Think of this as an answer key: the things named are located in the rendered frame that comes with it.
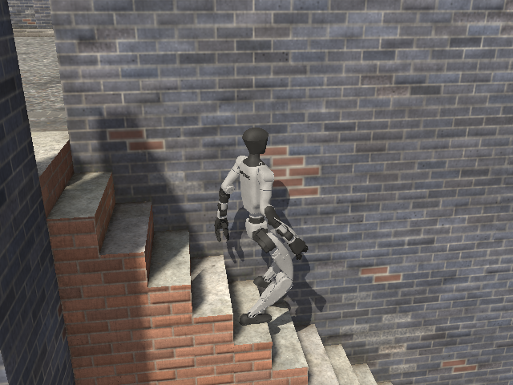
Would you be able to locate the right robot hand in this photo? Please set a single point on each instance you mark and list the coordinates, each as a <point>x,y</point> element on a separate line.
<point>297,247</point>

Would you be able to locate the right robot foot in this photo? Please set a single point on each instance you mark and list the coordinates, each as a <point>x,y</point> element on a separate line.
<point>260,318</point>

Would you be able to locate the robot right upper arm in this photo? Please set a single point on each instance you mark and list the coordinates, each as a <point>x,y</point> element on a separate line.
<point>266,178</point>

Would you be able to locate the left robot foot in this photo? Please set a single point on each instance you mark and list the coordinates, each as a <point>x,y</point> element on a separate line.
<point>259,281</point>

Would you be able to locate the left robot hand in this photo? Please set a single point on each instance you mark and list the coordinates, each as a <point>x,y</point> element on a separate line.
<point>221,224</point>

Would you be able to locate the robot right forearm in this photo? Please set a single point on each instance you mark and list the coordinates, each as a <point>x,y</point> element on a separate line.
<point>281,229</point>

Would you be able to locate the robot left forearm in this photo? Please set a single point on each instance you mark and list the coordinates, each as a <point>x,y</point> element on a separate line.
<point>223,204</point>

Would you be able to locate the robot left upper arm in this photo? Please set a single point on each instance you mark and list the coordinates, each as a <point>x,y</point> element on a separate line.
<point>232,176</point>

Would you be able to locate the robot foot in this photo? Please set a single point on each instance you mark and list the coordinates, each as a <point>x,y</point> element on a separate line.
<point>259,281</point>
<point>260,318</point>

